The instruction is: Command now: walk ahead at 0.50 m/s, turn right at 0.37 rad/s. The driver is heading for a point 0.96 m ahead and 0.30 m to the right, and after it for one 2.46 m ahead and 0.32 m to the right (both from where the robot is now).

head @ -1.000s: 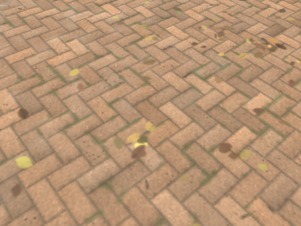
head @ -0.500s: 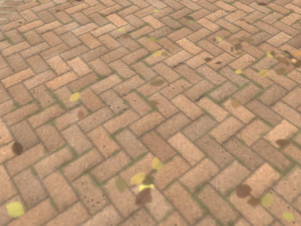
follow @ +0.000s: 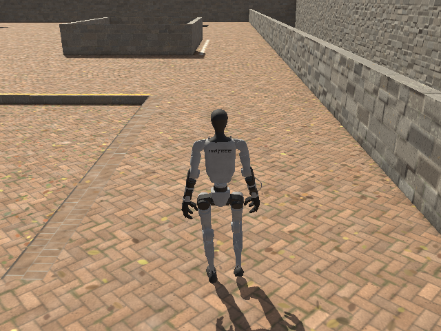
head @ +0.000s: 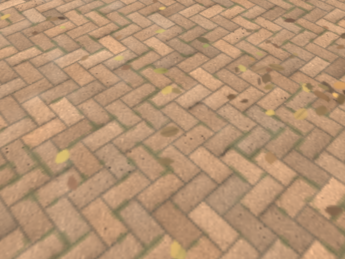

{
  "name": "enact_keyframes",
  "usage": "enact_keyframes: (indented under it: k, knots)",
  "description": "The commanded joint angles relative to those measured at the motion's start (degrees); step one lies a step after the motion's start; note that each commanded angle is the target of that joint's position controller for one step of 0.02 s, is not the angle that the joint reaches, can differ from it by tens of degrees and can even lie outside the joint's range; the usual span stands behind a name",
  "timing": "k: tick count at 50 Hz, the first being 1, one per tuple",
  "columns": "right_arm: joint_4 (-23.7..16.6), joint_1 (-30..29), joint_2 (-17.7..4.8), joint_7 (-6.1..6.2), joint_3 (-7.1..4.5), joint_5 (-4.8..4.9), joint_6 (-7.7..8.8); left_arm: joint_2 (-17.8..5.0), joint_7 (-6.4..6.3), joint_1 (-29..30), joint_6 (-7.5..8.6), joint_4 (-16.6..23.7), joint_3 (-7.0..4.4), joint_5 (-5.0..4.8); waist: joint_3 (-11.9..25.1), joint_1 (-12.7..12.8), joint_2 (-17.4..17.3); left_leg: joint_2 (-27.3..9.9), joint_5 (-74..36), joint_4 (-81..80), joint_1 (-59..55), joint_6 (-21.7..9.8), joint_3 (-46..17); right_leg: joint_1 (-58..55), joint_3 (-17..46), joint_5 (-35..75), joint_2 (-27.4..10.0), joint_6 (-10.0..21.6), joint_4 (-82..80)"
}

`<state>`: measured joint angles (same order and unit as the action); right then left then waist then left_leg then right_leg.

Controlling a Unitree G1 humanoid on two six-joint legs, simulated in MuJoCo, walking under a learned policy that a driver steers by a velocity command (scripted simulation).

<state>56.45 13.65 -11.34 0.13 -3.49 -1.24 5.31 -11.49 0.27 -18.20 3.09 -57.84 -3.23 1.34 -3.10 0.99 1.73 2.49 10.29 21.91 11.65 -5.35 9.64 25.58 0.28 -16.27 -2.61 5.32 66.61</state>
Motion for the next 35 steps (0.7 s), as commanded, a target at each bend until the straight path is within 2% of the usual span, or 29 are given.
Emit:
enact_keyframes:
  k: [1,4,7,10,12,14,16,17,18,19,20,21,22,23,24,25,26,29,32,35]
  knots:
    - [-0.6,4.9,-3.7,0.46,-0.40,0.49,1.75,-0.5,0.94,-3.5,-1.52,2.2,-0.59,0.53,-0.3,1.2,-4.7,-16.8,-10.8,-13.8,-2.5,-3.1,-11.2,7.0,1.3,4.4,-3.1,-0.6,0.3]
    - [-0.3,7.5,-4.1,0.58,-0.35,0.23,1.91,-0.9,1.49,3.3,-2.08,5.1,-0.60,0.31,-1.7,0.4,-5.3,-15.6,-14.7,-14.3,-4.0,-2.1,-6.0,12.6,0.0,10.6,-3.6,-1.3,-4.3]
    - [0.0,9.3,-3.9,0.82,-0.03,0.24,1.94,-0.5,2.06,10.0,-1.80,7.8,-0.09,0.10,-3.0,-0.8,-5.4,-14.2,-19.9,-13.8,-5.4,-1.2,-1.5,12.6,-2.6,16.0,-2.7,-1.6,-15.1]
    - [0.8,12.2,-5.3,1.41,-0.18,0.29,1.76,-0.1,2.44,15.9,-1.66,10.3,0.53,0.21,-3.5,-2.5,-5.6,-15.5,-24.8,-13.2,-9.6,-1.0,1.1,10.9,-6.4,17.4,-1.5,-0.8,-24.5]
    - [1.5,14.1,-6.0,1.81,-0.32,0.16,1.29,-0.6,2.57,18.1,-1.58,11.5,0.51,0.44,-3.5,-2.9,-5.5,-16.7,-30.0,-11.2,-14.0,-1.0,2.5,10.4,-8.2,15.0,-0.4,0.5,-27.9]
    - [1.5,13.8,-7.0,2.26,-0.57,-0.01,0.76,-1.6,2.52,17.0,-1.58,11.8,0.07,0.59,-2.1,-1.6,-6.6,-17.6,-43.7,-6.2,-17.5,-0.7,4.5,7.0,-9.8,10.4,2.0,2.6,-29.7]
    - [1.1,12.5,-8.7,2.59,-1.12,-0.30,-0.01,-3.2,2.16,11.6,-1.66,10.6,-0.76,0.75,1.4,1.1,-8.3,-18.2,-56.8,3.7,-19.5,-0.8,5.8,0.7,-11.2,4.1,5.6,5.3,-30.1]
    - [0.6,12.0,-9.6,2.45,-1.42,-0.34,-0.56,-4.4,1.96,6.8,-1.48,9.3,-1.44,0.80,4.2,3.0,-8.4,-18.4,-57.0,12.0,-18.9,-1.1,5.8,-4.6,-11.1,1.9,7.3,6.7,-31.8]
    - [-0.2,11.1,-10.2,2.02,-1.61,-0.09,-0.98,-6.1,1.56,-0.3,-1.00,7.1,-2.43,1.17,8.0,6.4,-6.5,-17.8,-49.5,24.4,-14.1,-0.1,6.4,-14.8,-9.5,3.3,8.4,8.3,-37.1]
    - [-2.1,10.4,-8.8,1.58,-1.32,0.18,-0.95,-11.2,0.84,-6.4,-0.74,6.0,-4.16,1.85,12.9,9.2,-0.8,-15.4,-27.5,42.2,-1.4,1.6,6.3,-27.7,4.5,-2.0,-1.6,11.7,-40.3]
    - [-6.9,10.7,-3.9,0.20,-0.69,0.97,-0.48,-16.5,0.69,-3.4,-1.36,7.6,-5.32,0.86,16.6,4.2,12.8,-1.0,20.8,63.7,24.7,5.3,0.3,-43.4,38.1,-0.1,-16.7,21.4,-47.4]
    - [-8.7,3.1,-7.9,-0.19,-1.08,0.43,0.39,-15.6,0.33,-4.1,-2.25,7.9,-5.01,0.01,13.8,6.2,1.3,-3.3,16.5,64.2,32.2,4.6,-10.2,-40.7,37.5,0.4,-16.4,20.4,-51.8]
    - [-9.8,0.6,-7.2,-0.46,-0.75,1.06,1.16,-13.1,-0.15,-0.8,-2.19,7.7,-4.26,-0.33,7.3,4.1,-0.9,-6.2,10.8,60.3,33.4,4.1,-11.1,-34.2,30.0,3.6,-15.6,18.2,-52.6]
    - [-8.9,2.1,-7.1,-0.24,-0.78,1.07,1.46,-10.1,-0.19,1.6,-1.79,7.7,-3.50,-0.51,3.1,1.0,-5.1,-8.2,7.9,53.9,29.7,4.2,-11.0,-26.6,24.6,11.4,-13.0,15.3,-53.6]
    - [-9.0,2.4,-6.9,-0.05,-0.84,0.03,0.63,-8.7,-0.44,3.2,-1.15,7.8,-3.00,-0.91,1.9,-1.0,-5.5,-9.4,7.4,49.8,26.0,4.9,-11.4,-22.0,19.9,17.4,-10.0,13.4,-53.7]
    - [-8.6,3.9,-6.2,-0.12,-0.66,-1.11,-0.64,-7.9,-0.62,4.1,-0.47,8.1,-2.59,-1.20,2.3,-2.3,-4.4,-9.8,7.1,47.4,22.4,5.7,-11.4,-19.0,16.7,21.2,-7.7,12.4,-54.0]
    - [-8.8,4.2,-5.9,-0.34,-0.65,-1.60,-1.72,-7.9,-0.60,3.5,0.24,8.1,-2.42,-1.46,2.6,-2.8,-3.6,-9.8,7.2,45.7,21.1,6.4,-11.1,-18.0,15.3,24.3,-6.4,12.2,-54.0]
    - [-10.9,0.1,-5.5,-0.89,-0.46,-1.65,-3.31,-10.4,-0.40,-0.2,1.17,7.5,-2.81,-1.59,2.0,-2.2,-1.6,-9.5,3.2,39.7,23.7,8.2,-9.5,-17.0,13.2,28.7,-4.0,11.1,-54.5]
    - [-14.0,-7.6,-6.2,-1.05,-0.36,-1.38,-3.67,-10.7,-0.26,-4.6,0.90,7.4,-2.79,-1.50,0.9,0.7,0.3,-9.0,-2.9,32.7,28.6,8.9,-9.0,-19.7,14.4,28.9,-3.3,8.9,-54.7]
    - [-16.1,-12.8,-6.3,-1.35,0.02,-1.22,-3.62,-10.8,-0.41,-7.8,0.72,7.4,-2.66,-1.40,1.1,2.6,1.4,-7.7,-7.3,26.2,30.8,8.6,-9.1,-24.3,15.0,30.4,-3.1,7.4,-53.6]
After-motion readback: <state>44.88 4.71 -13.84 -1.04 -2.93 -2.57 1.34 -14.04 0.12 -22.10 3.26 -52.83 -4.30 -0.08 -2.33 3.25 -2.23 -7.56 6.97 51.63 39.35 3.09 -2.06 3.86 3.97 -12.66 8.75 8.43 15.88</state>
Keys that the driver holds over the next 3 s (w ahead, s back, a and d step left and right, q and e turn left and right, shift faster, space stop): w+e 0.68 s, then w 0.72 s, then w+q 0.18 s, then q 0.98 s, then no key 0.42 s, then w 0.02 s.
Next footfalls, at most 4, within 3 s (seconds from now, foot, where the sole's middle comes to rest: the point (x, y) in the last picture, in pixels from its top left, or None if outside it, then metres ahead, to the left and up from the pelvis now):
0.38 right None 0.33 -0.11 -0.78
0.92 left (205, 207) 0.70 -0.11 -0.78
1.46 right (272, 181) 0.83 -0.41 -0.78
1.94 left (246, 139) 1.06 -0.33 -0.78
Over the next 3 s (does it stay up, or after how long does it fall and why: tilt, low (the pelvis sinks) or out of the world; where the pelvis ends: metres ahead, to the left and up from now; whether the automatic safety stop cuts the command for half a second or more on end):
stays up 0.92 -0.39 0.00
